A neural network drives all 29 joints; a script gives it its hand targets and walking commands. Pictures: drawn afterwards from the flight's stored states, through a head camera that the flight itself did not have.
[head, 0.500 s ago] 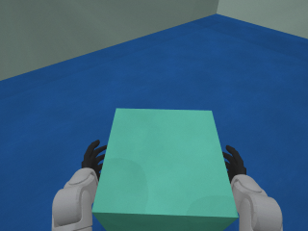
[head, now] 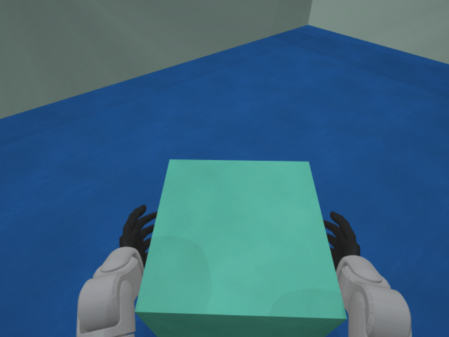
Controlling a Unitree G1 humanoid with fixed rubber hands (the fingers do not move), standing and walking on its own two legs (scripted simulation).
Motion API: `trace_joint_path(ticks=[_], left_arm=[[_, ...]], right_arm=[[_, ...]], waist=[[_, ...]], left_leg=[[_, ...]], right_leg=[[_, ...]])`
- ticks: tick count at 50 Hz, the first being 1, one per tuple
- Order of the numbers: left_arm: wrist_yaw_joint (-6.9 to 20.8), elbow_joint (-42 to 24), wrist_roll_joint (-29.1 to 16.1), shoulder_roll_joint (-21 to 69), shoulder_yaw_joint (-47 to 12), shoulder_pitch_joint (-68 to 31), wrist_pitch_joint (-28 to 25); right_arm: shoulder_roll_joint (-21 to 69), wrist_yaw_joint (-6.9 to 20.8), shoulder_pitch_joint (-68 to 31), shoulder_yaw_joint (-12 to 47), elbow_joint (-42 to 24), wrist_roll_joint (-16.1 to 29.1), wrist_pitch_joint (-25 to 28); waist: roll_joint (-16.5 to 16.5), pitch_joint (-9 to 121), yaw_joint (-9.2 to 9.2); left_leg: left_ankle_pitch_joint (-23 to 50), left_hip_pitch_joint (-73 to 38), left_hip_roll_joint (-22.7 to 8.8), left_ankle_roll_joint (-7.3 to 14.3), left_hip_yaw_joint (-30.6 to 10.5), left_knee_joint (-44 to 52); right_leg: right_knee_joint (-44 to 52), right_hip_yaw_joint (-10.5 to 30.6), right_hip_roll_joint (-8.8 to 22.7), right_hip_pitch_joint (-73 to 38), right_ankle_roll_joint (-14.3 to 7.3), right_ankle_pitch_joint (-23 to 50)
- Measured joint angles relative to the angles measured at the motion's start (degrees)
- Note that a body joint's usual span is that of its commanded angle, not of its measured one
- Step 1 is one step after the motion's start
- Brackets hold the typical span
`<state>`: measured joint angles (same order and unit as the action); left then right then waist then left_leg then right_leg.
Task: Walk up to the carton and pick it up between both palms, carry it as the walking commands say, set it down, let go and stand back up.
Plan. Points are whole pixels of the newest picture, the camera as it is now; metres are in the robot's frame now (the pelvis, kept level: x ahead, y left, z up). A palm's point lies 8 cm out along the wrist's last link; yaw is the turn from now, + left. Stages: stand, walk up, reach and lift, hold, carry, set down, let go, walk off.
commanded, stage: carry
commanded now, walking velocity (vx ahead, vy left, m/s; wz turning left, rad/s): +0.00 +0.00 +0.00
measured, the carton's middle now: (236, 263) +0.27 +0.00 +0.00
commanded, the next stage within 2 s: none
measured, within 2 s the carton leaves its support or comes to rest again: neither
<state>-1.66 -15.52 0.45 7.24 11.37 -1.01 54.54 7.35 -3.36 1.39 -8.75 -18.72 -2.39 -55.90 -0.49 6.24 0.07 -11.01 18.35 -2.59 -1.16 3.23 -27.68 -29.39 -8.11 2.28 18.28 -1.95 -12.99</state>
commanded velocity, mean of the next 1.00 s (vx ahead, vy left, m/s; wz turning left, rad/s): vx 0.00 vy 0.00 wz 0.00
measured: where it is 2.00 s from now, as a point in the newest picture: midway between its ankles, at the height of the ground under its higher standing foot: outside the picture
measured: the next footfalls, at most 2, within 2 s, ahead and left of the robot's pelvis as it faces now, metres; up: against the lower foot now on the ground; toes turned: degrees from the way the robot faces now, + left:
none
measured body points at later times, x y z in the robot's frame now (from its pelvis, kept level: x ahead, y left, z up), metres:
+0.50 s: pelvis +0.00 +0.00 +0.00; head -0.02 +0.00 +0.45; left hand +0.26 +0.18 +0.07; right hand +0.26 -0.17 +0.07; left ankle +0.04 +0.13 -0.74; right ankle +0.03 -0.10 -0.74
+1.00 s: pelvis +0.00 +0.00 +0.00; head -0.02 +0.00 +0.45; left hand +0.26 +0.17 +0.07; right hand +0.26 -0.17 +0.07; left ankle +0.04 +0.13 -0.74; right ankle +0.03 -0.10 -0.74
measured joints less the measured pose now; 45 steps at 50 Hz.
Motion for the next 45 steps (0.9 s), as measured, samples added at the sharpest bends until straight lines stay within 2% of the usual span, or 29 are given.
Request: trace_joint_path(ticks=[3,7,14,20,23,24,27,30,34,39,41,43,45], left_arm=[[0.09,4.12,0.90,-0.10,0.66,-1.44,-0.99],[-0.24,1.79,0.18,-0.01,0.42,-0.16,-0.04],[0.00,5.70,0.85,-0.03,1.00,-1.36,-0.91],[-0.16,3.96,0.12,-0.03,0.92,-0.85,-1.88],[-0.98,-2.83,-1.49,0.02,-0.18,0.44,0.01],[-0.70,-3.56,-1.11,0.02,-0.30,0.47,0.11],[-0.20,2.92,0.62,-0.08,0.32,-1.20,-0.80],[-0.82,-0.47,-0.28,0.01,-0.42,0.62,1.42],[0.01,8.89,2.19,-0.48,1.04,-3.00,-0.53],[-0.20,7.72,0.83,0.00,1.50,-2.27,-2.32],[-0.76,2.15,-0.85,0.04,0.56,-0.65,-1.32],[-0.73,-0.25,-0.95,0.01,0.08,-0.20,-0.82],[-0.59,0.72,-0.24,-0.03,0.29,-0.89,-0.58]], right_arm=[[-0.14,0.30,-1.54,-0.62,4.64,-0.43,1.22],[0.01,-0.01,-0.20,-0.05,2.61,0.14,0.67],[-0.07,0.14,-1.25,-0.58,5.86,-0.73,1.11],[-0.08,0.10,-1.23,-0.37,4.77,-0.01,2.19],[0.09,-0.30,0.88,0.34,-1.99,1.32,1.06],[0.10,0.06,1.01,0.44,-2.38,1.11,1.33],[-0.41,0.40,-0.99,-0.26,3.53,-0.15,1.50],[-0.44,-0.45,0.50,0.38,-0.37,0.54,-1.51],[-0.44,0.58,-2.52,-1.10,9.43,-1.24,1.26],[-0.29,-0.04,-2.24,-0.89,7.93,-0.43,2.40],[0.07,-0.54,-0.58,-0.39,2.31,0.91,1.45],[0.05,-0.31,0.19,0.02,0.20,1.05,1.49],[-0.02,-0.05,-0.46,-0.20,1.57,0.71,1.61]], waist=[[0.02,0.93,0.09],[-0.15,1.21,0.00],[0.00,0.67,-0.23],[-0.36,-0.40,-0.38],[-0.34,-0.73,-0.57],[-0.32,-0.49,-0.56],[0.13,1.69,-0.31],[0.52,2.00,-0.33],[0.59,2.68,-0.04],[0.05,0.52,-0.36],[-0.21,-0.65,-0.40],[-0.46,-0.87,-0.48],[-0.59,-0.36,-0.56]], left_leg=[[0.01,-0.28,-0.15,-0.19,-0.28,-0.03],[-0.07,-0.46,-0.22,-0.36,-0.36,0.05],[0.50,0.09,-0.20,-0.28,-0.58,0.41],[0.46,0.36,-0.15,-0.19,-0.39,0.28],[0.26,0.58,-0.03,-0.12,-0.34,0.03],[0.22,0.41,0.01,-0.10,-0.25,0.16],[-0.01,-0.20,0.18,0.01,-0.15,0.33],[-0.45,-0.55,0.24,0.11,0.12,0.13],[-0.13,-0.64,0.32,0.13,-0.10,0.42],[0.15,-0.21,0.14,-0.03,0.00,0.31],[0.36,0.32,0.18,-0.07,-0.15,0.34],[0.64,0.70,0.20,-0.11,-0.28,0.62],[0.72,0.69,0.16,-0.15,-0.23,0.82]], right_leg=[[0.20,-0.28,-0.16,-0.49,-0.14,-0.01],[0.24,-0.36,-0.23,-0.67,-0.28,-0.12],[0.91,-0.61,-0.27,-0.36,-0.31,0.54],[0.70,-0.42,-0.20,0.01,-0.23,0.53],[0.36,-0.37,-0.04,0.29,-0.15,0.31],[0.38,-0.27,0.00,0.20,-0.08,0.25],[0.45,-0.18,0.15,-0.36,0.11,-0.01],[0.12,0.10,0.23,-0.55,0.20,-0.42],[0.35,-0.13,0.30,-0.72,0.21,-0.23],[0.19,-0.03,0.14,-0.18,0.06,0.10],[0.06,-0.19,0.19,0.35,-0.04,0.12],[0.22,-0.33,0.19,0.72,-0.13,0.26],[0.31,-0.28,0.14,0.81,-0.20,0.30]])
